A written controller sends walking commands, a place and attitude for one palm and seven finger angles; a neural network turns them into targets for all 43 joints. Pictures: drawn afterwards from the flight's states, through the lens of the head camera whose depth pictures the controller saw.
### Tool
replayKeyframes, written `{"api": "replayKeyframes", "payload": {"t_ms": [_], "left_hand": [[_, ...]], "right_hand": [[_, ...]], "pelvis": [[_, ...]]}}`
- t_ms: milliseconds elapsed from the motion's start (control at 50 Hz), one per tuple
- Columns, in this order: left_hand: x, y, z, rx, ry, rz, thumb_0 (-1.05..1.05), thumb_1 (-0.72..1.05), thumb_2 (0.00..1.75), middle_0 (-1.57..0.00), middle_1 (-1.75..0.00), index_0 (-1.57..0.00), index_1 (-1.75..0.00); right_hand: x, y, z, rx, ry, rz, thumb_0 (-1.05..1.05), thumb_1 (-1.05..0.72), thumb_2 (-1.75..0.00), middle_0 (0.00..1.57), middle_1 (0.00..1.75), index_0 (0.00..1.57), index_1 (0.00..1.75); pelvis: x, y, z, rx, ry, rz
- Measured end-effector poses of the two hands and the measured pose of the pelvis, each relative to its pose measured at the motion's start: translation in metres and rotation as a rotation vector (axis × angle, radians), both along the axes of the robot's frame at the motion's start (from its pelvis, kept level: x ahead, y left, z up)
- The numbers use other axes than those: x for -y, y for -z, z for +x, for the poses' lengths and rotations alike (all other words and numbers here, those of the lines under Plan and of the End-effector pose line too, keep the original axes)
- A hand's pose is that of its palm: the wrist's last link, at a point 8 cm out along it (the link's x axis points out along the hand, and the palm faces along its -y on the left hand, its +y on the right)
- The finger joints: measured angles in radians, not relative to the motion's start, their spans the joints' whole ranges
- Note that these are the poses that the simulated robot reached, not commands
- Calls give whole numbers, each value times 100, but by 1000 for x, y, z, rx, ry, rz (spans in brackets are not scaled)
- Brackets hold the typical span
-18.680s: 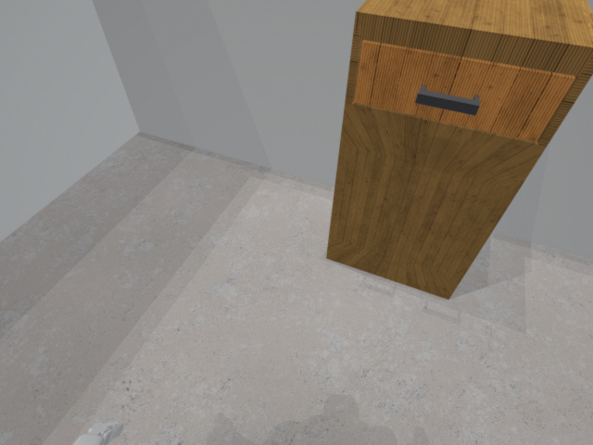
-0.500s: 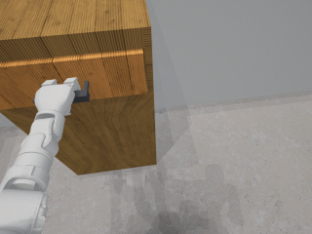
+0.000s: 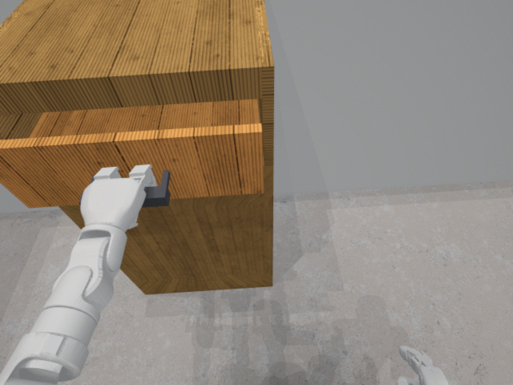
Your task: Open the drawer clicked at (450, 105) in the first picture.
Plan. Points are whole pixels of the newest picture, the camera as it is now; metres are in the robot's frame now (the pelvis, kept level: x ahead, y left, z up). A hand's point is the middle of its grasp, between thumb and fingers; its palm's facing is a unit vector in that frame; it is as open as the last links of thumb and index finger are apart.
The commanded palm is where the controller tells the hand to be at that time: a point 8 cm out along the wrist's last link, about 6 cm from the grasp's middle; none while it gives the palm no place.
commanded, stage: pull the drawer open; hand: left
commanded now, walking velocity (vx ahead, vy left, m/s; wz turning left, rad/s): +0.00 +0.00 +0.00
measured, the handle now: (128, 188) +0.41 +0.25 +0.06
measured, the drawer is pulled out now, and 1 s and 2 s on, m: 0.08 0.20 0.30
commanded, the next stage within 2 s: none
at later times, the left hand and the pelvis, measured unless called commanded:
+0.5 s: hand (121, 253) +0.30 +0.23 +0.04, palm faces +0.00 -0.04 -1.00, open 5.5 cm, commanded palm +0.27 +0.23 +0.09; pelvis -0.01 -0.01 +0.00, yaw +0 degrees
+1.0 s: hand (113, 291) +0.24 +0.23 +0.04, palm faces +0.01 -0.07 -1.00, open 5.6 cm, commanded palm +0.21 +0.23 +0.09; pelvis -0.01 -0.02 +0.00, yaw +0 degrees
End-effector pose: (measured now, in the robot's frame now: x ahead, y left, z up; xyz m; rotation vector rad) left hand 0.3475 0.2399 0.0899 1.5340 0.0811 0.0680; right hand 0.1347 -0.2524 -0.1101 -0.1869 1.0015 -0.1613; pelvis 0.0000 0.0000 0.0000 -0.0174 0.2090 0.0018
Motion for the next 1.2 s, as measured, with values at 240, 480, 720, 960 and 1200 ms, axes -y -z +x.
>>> {"api": "replayKeyframes", "payload": {"t_ms": [240,480,720,960,1200], "left_hand": [[4,0,-38,3,-15,-5,2,71,80,-38,-135,-42,-135],[7,0,-64,2,-30,-1,1,72,80,-37,-135,-42,-135],[10,0,-92,15,-36,-19,2,71,80,-36,-135,-42,-135],[13,0,-120,18,-42,-29,3,71,79,-36,-135,-42,-135],[15,0,-148,30,-41,-43,3,70,79,-36,-135,-42,-135]], "right_hand": [[-5,2,10,28,-36,18,1,-90,-90,20,30,20,30],[-1,-3,15,73,-52,13,1,-90,-90,20,30,20,30],[1,-9,21,126,-66,12,1,-90,-90,20,30,20,30],[-9,-15,35,172,-92,32,1,-90,-90,20,30,20,30],[-18,-20,49,194,-134,35,1,-90,-90,20,30,20,30]], "pelvis": [[6,-1,-3,33,-5,7],[13,-2,-11,63,-4,15],[15,-2,-15,82,1,19],[15,-2,-15,99,7,19],[15,-2,-15,110,9,18]]}}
